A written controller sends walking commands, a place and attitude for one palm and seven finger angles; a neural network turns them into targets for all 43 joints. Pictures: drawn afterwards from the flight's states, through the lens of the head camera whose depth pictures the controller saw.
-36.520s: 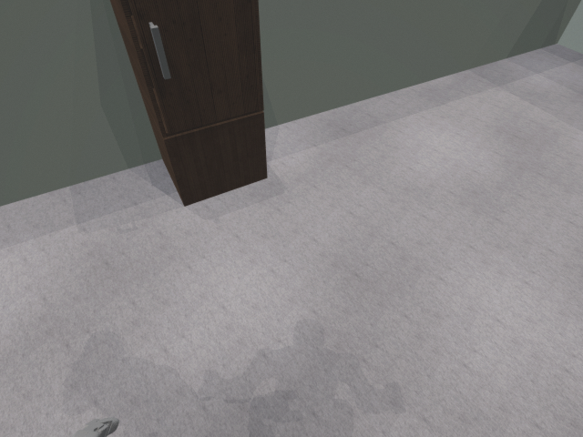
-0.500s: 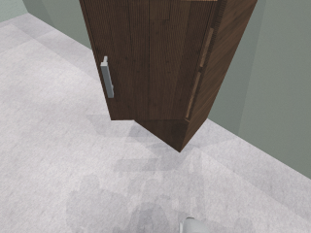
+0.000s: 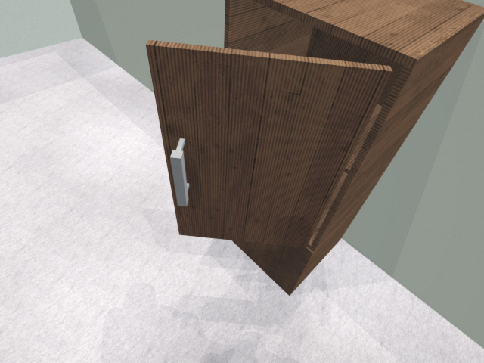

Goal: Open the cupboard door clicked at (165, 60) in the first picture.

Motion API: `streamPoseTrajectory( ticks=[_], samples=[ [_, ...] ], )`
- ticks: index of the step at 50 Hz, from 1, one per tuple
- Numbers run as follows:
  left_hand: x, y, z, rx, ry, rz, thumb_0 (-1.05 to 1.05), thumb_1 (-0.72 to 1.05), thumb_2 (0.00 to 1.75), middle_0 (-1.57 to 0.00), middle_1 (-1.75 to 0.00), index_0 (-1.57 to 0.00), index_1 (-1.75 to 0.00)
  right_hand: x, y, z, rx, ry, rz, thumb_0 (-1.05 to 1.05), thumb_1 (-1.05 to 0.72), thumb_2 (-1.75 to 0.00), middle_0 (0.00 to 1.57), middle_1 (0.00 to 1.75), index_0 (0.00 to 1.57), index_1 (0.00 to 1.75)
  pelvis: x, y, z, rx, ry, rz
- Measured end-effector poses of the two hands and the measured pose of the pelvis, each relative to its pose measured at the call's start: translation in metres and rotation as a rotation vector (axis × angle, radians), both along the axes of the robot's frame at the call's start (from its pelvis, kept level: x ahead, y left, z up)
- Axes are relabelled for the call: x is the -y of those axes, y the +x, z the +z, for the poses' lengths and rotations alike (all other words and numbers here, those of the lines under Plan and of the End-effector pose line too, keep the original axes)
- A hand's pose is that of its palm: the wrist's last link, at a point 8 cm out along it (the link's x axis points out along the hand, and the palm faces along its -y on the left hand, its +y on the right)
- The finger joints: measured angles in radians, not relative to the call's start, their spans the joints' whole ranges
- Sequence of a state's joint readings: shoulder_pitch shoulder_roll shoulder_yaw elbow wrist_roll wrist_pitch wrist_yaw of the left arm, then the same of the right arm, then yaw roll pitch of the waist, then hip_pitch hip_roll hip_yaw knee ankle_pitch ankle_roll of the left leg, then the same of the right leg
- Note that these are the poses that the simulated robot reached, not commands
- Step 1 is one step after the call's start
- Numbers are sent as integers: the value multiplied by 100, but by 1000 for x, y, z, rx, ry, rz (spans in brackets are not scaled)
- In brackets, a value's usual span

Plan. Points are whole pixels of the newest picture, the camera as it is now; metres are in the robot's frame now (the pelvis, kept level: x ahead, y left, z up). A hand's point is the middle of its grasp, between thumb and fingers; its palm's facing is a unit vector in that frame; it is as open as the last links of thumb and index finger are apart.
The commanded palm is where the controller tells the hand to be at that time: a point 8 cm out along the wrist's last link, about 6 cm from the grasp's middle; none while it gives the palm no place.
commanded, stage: come to a stop and stand still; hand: left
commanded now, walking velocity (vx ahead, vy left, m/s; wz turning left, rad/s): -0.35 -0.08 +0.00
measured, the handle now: (182, 173) +0.49 +0.17 -0.02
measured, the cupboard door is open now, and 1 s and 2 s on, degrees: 41 41 41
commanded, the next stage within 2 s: look again from close up in 1.08 s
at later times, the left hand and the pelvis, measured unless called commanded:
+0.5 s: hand out of the picture +0.01 +0.13 -0.16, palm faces +0.06 -0.97 -0.22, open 7.4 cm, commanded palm none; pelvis -0.02 -0.04 +0.00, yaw +0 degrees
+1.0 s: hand out of the picture -0.05 +0.18 -0.17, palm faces +0.01 -0.98 -0.17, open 7.4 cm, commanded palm none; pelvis -0.05 +0.01 +0.01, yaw -1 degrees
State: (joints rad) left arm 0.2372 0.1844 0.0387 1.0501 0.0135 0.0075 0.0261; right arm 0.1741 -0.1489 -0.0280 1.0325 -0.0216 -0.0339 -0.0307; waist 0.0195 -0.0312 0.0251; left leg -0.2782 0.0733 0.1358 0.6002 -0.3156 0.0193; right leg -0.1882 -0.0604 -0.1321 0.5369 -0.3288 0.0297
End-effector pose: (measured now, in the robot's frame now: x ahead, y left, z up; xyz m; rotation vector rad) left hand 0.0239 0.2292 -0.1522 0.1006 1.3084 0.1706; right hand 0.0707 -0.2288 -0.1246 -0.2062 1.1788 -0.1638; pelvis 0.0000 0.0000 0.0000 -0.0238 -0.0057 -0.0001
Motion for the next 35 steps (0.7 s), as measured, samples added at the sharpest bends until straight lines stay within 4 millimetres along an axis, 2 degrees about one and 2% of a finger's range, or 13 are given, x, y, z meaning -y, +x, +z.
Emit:
streamPoseTrajectory(
  ticks=[4,6,9,13,15,17,22,24,27,32,35],
  samples=[
    [-3,-9,9,-67,18,-5,0,92,90,-20,-30,-20,-30,-10,37,5,52,23,13,0,-91,-90,20,30,19,30,-1,6,6,-2,9,-15],
    [-5,-11,14,-92,36,-8,0,91,90,-20,-30,-20,-30,-9,44,5,62,33,11,0,-91,-90,20,30,20,30,3,5,7,-2,6,-22],
    [-5,-10,21,-97,70,-2,0,91,90,-20,-30,-20,-30,1,43,0,44,41,5,0,-90,-90,21,30,20,30,12,1,8,-1,7,-28],
    [2,-7,26,-51,115,8,0,91,90,-20,-30,-20,-30,26,32,-16,-5,53,3,0,-90,-90,21,30,20,30,29,-1,1,5,17,-22],
    [8,-9,21,-25,141,0,0,90,90,-20,-30,-20,-30,40,26,-28,-20,60,-8,0,-90,-90,21,30,20,30,39,0,-9,3,43,-16],
    [18,-12,20,-24,137,3,0,90,90,-20,-30,-20,-30,52,16,-34,-49,53,-19,0,-90,-90,21,30,20,30,42,-3,-11,10,27,1],
    [42,-19,21,-23,83,-4,1,90,90,-20,-30,-20,-30,65,-15,-27,-115,35,-27,1,-91,-90,20,30,19,30,45,-12,-3,7,28,3],
    [48,-21,21,-14,58,-5,1,90,90,-20,-30,-20,-30,64,-28,-22,-135,28,-25,1,-91,-90,20,30,19,30,44,-16,0,4,32,5],
    [43,-28,20,-6,48,4,1,92,90,-21,-30,-21,-30,59,-44,-14,-154,20,-21,1,-91,-90,20,30,19,30,39,-23,4,1,34,9],
    [20,-43,8,-11,23,17,1,92,90,-21,-30,-21,-30,38,-66,-8,-137,1,-19,1,-91,-90,20,30,19,30,22,-35,0,-3,12,11],
    [5,-50,4,-30,13,26,1,91,90,-21,-30,-21,-30,19,-83,-4,-146,0,-20,1,-91,-90,20,30,19,30,11,-41,2,5,12,14]
  ],
)
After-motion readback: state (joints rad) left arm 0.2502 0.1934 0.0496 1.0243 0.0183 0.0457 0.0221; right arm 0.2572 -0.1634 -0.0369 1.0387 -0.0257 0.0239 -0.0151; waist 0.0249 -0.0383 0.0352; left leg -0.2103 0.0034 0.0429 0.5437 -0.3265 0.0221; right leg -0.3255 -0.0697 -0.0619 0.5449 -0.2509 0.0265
